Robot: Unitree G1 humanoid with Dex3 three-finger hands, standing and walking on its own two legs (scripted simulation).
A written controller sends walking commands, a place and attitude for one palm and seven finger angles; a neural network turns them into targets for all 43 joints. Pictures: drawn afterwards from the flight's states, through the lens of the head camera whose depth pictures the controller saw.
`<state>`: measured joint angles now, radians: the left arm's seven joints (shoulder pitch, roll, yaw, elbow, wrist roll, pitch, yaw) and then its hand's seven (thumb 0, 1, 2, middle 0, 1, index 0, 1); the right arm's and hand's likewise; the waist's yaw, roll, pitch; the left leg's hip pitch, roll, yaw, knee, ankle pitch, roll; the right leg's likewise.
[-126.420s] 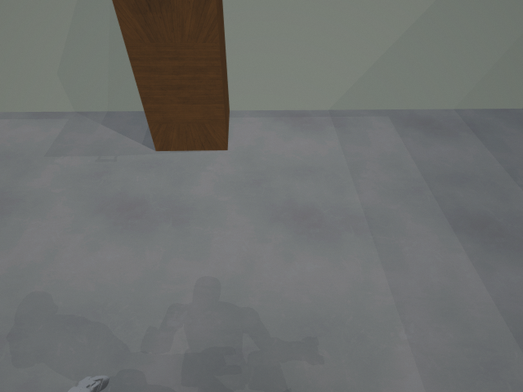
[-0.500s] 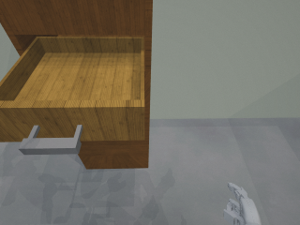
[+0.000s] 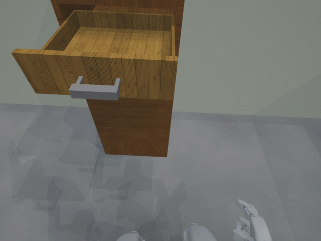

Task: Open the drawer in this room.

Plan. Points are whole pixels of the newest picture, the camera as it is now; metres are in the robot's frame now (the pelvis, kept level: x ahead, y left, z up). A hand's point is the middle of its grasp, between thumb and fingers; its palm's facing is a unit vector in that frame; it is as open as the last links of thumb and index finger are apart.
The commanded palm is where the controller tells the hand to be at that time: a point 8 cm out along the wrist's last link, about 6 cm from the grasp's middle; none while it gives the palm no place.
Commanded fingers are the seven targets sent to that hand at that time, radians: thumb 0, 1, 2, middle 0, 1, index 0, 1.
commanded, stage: stop stepping back and stand still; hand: left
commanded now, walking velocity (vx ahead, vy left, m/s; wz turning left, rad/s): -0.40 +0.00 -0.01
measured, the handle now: (97, 86) +0.43 +0.18 +0.16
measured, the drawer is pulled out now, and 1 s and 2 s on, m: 0.30 0.30 0.30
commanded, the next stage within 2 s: let the arm hang, fingers relaxed in 0.94 s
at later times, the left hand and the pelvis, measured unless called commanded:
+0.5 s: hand out of the picture +0.13 +0.21 +0.35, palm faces +0.60 -0.72 -0.35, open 7.4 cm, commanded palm +0.06 +0.25 +0.35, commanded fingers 0.00 0.90 0.90 -0.20 -0.30 -0.20 -0.30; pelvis -0.09 -0.03 +0.01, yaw -3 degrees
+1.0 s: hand out of the picture +0.12 +0.21 +0.35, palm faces +0.59 -0.70 -0.40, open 7.4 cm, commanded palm +0.03 +0.24 +0.35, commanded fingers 0.00 0.90 0.90 -0.20 -0.30 -0.20 -0.30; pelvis -0.12 -0.03 +0.02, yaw -4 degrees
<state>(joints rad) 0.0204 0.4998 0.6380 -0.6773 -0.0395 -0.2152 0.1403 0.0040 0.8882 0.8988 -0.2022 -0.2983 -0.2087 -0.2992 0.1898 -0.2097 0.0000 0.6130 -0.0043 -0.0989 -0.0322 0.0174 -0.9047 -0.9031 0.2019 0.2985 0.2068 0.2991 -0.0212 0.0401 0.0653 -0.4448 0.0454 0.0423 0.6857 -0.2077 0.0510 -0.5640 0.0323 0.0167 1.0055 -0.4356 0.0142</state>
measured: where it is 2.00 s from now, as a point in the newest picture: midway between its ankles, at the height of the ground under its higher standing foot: outside the picture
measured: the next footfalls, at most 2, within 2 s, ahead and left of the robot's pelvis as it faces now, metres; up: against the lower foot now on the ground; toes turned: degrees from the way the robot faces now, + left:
right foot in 0.24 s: -0.08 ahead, -0.11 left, +0.00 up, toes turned -3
left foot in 0.54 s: -0.03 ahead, +0.09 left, +0.00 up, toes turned +2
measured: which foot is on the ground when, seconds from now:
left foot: down 0.00-0.24, up 0.26-0.52, down 0.54-0.82, up 0.84-1.00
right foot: up 0.00-0.22, down 0.24-1.00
